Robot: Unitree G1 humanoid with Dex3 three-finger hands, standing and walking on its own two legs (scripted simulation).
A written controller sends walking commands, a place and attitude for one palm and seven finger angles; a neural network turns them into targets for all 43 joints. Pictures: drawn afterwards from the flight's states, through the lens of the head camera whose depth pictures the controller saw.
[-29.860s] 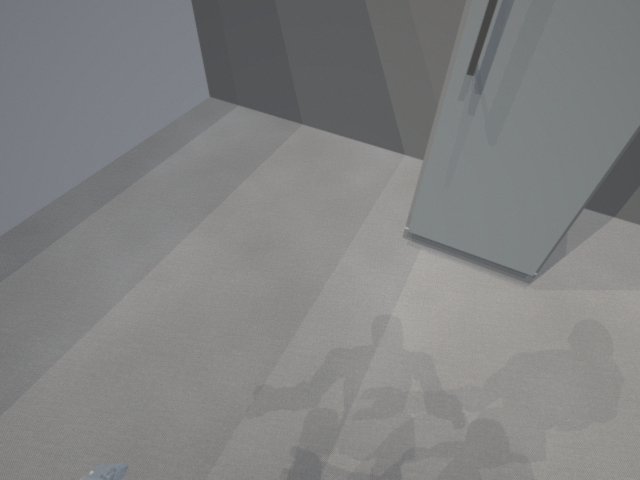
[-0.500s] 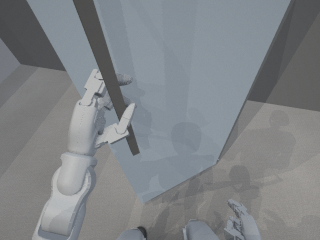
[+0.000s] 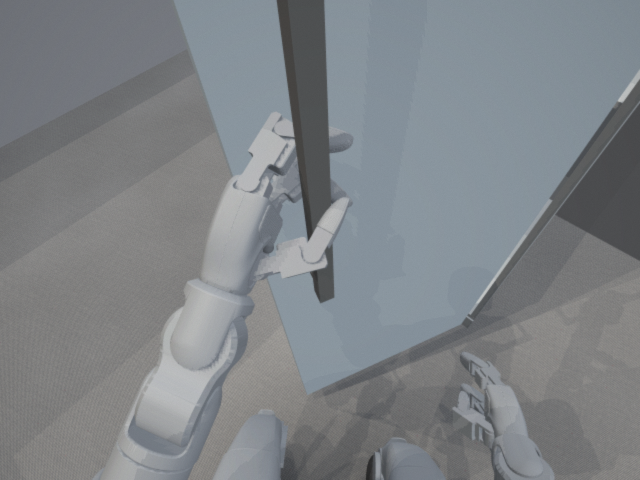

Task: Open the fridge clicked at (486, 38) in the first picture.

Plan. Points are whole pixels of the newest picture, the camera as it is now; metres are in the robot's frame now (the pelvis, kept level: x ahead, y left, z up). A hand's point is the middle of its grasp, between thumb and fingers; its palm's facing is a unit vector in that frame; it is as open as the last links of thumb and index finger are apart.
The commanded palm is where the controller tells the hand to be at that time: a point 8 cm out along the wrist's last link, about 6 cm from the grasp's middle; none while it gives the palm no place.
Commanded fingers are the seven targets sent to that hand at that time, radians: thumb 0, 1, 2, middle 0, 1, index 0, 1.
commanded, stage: walk backward, drawing the door open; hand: left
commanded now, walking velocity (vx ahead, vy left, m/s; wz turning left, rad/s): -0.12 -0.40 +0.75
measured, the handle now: (300, 122) +0.33 +0.03 +0.28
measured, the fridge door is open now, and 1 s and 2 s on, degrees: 67 94 88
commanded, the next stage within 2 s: stop walking and hold the door back in 0.44 s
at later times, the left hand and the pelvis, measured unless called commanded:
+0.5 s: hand (504, 401) +0.17 -0.11 +0.21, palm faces +0.06 -0.98 -0.20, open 7.4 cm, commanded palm +0.13 -0.06 +0.21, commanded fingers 0.00 0.90 0.90 -0.45 -1.40 -0.45 -1.40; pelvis -0.08 -0.21 +0.00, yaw +23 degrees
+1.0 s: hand (614, 442) +0.15 -0.16 +0.21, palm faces +0.34 -0.91 -0.25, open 6.2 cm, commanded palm +0.13 -0.09 +0.19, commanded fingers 0.00 0.90 0.90 -0.45 -1.40 -0.45 -1.40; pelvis -0.16 -0.38 +0.03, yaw +32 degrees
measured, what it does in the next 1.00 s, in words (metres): steps to the right, turning left: left foot, then right foot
